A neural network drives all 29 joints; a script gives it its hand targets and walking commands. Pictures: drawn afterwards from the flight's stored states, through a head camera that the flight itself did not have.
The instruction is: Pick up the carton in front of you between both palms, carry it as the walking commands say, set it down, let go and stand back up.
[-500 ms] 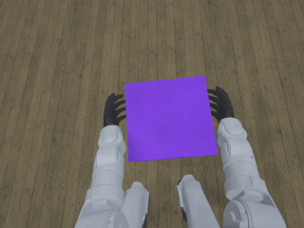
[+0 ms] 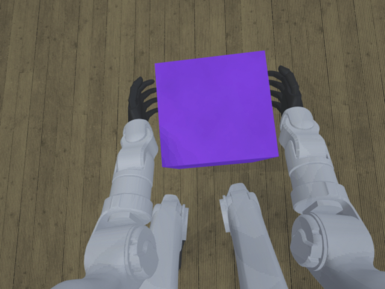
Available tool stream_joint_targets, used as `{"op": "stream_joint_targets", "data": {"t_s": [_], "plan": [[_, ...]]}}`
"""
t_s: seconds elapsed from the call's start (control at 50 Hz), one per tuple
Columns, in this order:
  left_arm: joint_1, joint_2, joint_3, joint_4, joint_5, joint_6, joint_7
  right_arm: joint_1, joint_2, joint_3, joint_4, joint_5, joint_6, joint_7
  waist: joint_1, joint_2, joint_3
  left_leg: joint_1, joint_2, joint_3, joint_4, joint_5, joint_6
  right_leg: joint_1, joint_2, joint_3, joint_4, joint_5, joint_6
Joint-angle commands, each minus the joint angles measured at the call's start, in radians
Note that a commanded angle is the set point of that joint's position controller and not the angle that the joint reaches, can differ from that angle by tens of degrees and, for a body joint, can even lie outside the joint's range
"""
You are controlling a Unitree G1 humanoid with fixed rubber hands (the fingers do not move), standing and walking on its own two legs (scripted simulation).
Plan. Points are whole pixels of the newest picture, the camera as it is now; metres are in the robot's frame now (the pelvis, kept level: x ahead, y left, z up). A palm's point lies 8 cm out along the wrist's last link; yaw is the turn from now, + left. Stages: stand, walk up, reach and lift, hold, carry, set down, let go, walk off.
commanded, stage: set down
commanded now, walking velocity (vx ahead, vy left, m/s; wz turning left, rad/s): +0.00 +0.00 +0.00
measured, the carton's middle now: (212, 122) +0.45 -0.06 -0.19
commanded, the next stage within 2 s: none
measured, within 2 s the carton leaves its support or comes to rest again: rests again in 1.68 s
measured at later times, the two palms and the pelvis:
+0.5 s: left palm (160, 124) +0.48 +0.07 -0.25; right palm (273, 115) +0.46 -0.22 -0.26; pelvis -0.02 +0.01 -0.11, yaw +1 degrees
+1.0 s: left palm (161, 126) +0.49 +0.08 -0.29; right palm (268, 119) +0.46 -0.22 -0.29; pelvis -0.02 +0.01 -0.14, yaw +2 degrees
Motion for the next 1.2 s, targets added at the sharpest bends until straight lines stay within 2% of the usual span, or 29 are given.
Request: {"op": "stream_joint_targets", "data": {"t_s": [0.0,0.24,0.46,0.54,0.58,0.64,0.76,0.88,1.02,1.18], "plan": [[-0.621,-0.849,-0.51,0.008,-0.069,-0.02,-0.176,-0.531,0.873,0.466,-0.018,0.089,-0.023,0.18,-0.046,-0.099,-0.935,0.212,-0.082,0.117,-0.098,0.148,0.012,0.759,0.05,-0.087,-0.121,0.249,0.014],[-0.765,-0.791,-0.478,0.049,-0.088,-0.029,-0.145,-0.664,0.771,0.416,0.045,0.116,-0.032,0.194,-0.073,-0.065,-0.921,0.146,-0.087,0.128,0.059,0.157,0.008,0.564,0.038,-0.114,0.049,0.257,0.011],[-0.911,-0.724,-0.506,0.083,-0.154,-0.032,-0.135,-0.802,0.671,0.414,0.098,0.169,-0.044,0.216,-0.104,-0.03,-0.912,0.124,-0.081,0.133,0.204,0.187,0.002,0.442,0.012,-0.132,0.195,0.279,0.004],[-0.966,-0.741,-0.557,0.048,-0.2,-0.038,-0.134,-0.875,0.671,0.447,0.04,0.216,-0.051,0.218,-0.122,-0.034,-0.991,0.156,-0.079,0.135,0.25,0.216,0.006,0.455,0.01,-0.143,0.236,0.32,0.004],[-0.978,-0.764,-0.572,0.03,-0.203,-0.035,-0.136,-0.898,0.677,0.448,0.007,0.238,-0.048,0.224,-0.129,-0.003,-0.984,0.152,-0.079,0.144,0.268,0.24,0.007,0.444,0.015,-0.139,0.249,0.352,-0.001],[-0.966,-0.775,-0.578,0.045,-0.197,-0.031,-0.144,-0.866,0.673,0.439,0.046,0.238,-0.042,0.235,-0.128,0.025,-0.921,0.098,-0.077,0.15,0.283,0.237,0.009,0.434,0.014,-0.131,0.265,0.361,-0.005],[-0.939,-0.741,-0.518,0.128,-0.16,-0.028,-0.168,-0.828,0.657,0.383,0.16,0.203,-0.04,0.26,-0.116,0.052,-0.755,0.011,-0.073,0.141,0.284,0.177,0.015,0.313,0.01,-0.13,0.274,0.273,-0.018],[-0.939,-0.705,-0.452,0.186,-0.138,-0.033,-0.181,-0.869,0.609,0.339,0.181,0.179,-0.057,0.267,-0.115,0.043,-0.67,-0.027,-0.072,0.13,0.286,0.165,0.025,0.232,0.007,-0.13,0.286,0.235,-0.026],[-0.942,-0.663,-0.424,0.225,-0.139,-0.045,-0.191,-0.902,0.546,0.322,0.188,0.177,-0.082,0.265,-0.121,0.036,-0.628,-0.041,-0.07,0.119,0.3,0.18,0.033,0.199,-0.002,-0.122,0.3,0.237,-0.033],[-0.9,-0.558,-0.352,0.317,-0.098,-0.046,-0.199,-0.863,0.461,0.258,0.289,0.143,-0.087,0.259,-0.103,0.035,-0.483,-0.091,-0.065,0.114,0.292,0.12,0.038,0.133,-0.01,-0.112,0.297,0.165,-0.044]]}}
